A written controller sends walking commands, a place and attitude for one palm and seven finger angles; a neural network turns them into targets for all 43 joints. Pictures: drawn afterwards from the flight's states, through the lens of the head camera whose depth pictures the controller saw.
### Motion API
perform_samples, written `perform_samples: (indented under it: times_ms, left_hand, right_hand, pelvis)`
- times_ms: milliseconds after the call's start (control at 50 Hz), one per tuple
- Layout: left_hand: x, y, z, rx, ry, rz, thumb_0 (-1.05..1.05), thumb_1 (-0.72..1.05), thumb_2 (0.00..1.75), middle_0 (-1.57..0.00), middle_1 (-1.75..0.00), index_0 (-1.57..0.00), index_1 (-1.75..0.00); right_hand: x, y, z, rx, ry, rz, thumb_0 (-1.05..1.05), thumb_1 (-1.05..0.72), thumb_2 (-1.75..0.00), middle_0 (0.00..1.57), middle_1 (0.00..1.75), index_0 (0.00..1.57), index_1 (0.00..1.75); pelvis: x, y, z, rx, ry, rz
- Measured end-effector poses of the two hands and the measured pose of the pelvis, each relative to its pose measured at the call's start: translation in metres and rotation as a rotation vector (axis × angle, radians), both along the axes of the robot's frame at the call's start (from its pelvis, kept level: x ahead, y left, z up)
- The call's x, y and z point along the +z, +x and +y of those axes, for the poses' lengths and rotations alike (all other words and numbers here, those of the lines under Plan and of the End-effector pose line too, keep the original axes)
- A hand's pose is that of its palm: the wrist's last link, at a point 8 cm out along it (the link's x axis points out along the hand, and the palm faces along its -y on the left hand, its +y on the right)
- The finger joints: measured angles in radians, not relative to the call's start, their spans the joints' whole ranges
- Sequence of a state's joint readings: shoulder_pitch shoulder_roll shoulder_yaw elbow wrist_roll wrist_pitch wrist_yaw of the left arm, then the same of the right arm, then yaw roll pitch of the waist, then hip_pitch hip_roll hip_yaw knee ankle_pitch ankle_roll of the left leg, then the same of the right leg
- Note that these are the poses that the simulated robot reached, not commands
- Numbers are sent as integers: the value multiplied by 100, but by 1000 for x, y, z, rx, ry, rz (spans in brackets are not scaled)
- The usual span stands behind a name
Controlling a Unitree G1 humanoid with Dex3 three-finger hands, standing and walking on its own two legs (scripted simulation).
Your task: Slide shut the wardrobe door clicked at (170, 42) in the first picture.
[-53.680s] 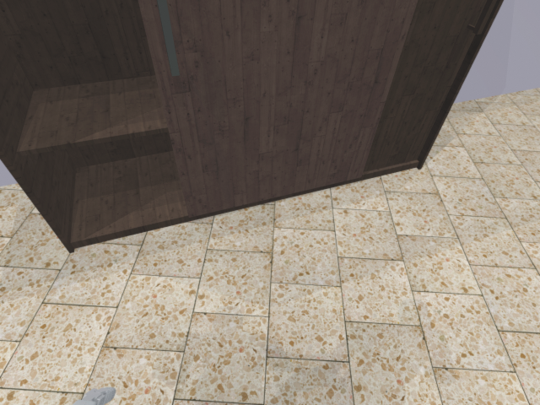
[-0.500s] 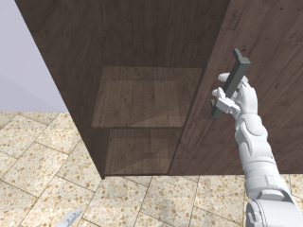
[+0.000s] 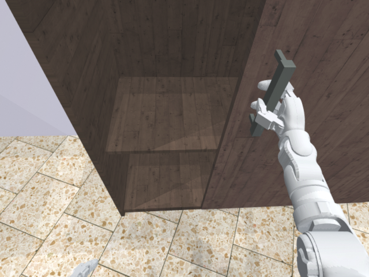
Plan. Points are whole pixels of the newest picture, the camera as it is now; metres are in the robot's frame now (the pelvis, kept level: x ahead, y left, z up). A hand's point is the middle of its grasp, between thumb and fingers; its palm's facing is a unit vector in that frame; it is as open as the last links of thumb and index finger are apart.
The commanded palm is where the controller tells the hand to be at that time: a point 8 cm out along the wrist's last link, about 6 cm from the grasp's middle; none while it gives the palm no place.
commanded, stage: step sideways, sliding the door along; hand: right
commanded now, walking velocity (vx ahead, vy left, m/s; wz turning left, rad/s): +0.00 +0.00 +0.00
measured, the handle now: (266, 97) +0.50 -0.14 +0.13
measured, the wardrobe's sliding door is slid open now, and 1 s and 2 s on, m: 0.41 0.40 0.19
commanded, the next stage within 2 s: none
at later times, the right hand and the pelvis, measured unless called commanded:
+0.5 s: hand (258, 110) +0.45 -0.12 +0.13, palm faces +0.17 +0.97 -0.17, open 6.2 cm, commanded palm +0.42 -0.12 +0.14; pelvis +0.00 +0.04 +0.00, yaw +4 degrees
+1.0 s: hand (250, 108) +0.46 -0.10 +0.13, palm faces +0.39 +0.91 -0.16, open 6.8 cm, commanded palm +0.42 -0.07 +0.13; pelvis +0.04 +0.15 +0.00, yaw +3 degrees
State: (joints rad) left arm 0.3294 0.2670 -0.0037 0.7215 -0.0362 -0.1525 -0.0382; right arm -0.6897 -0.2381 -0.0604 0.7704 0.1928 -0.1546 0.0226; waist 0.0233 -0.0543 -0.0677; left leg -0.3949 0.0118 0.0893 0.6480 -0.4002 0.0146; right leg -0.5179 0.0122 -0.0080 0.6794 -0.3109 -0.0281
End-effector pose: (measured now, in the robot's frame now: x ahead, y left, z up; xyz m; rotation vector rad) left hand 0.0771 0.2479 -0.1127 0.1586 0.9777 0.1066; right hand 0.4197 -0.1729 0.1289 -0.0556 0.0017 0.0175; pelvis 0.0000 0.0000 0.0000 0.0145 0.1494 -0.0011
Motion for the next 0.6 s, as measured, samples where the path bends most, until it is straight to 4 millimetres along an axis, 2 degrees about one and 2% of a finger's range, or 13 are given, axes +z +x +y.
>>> perform_samples:
  times_ms: [100,180,240,360,480,600]
  left_hand:
    - [2,9,-2,-11,-2,-22,1,90,90,-20,-30,-20,-30]
    - [5,14,-1,53,25,-28,1,90,90,-20,-30,-20,-30]
    - [5,19,0,86,38,-36,1,90,90,-20,-30,-20,-30]
    - [-4,22,5,105,13,-23,1,90,90,-20,-30,-20,-30]
    - [-17,24,26,91,5,11,1,90,90,-20,-30,-20,-30]
    - [4,29,52,60,91,50,1,90,90,-20,-30,-20,-30]
  right_hand:
    - [0,0,0,3,2,0,0,-76,-81,30,140,22,140]
    - [6,4,-3,-5,-108,-15,0,-70,-80,34,140,26,140]
    - [6,4,-2,-32,-107,-19,0,-69,-81,37,140,29,140]
    - [7,2,3,-108,-119,2,0,-69,-83,42,140,27,140]
    - [7,0,8,-181,-117,4,0,-69,-84,42,139,26,140]
    - [5,2,10,-203,-68,-25,2,-69,-85,43,139,29,140]
  pelvis:
    - [0,0,-1,-1,1,1]
    - [3,-2,-1,54,0,-35]
    - [2,-5,0,81,-2,-61]
    - [2,-9,14,123,2,-139]
    - [-6,-5,39,78,43,-192]
    - [5,3,50,76,-8,-178]
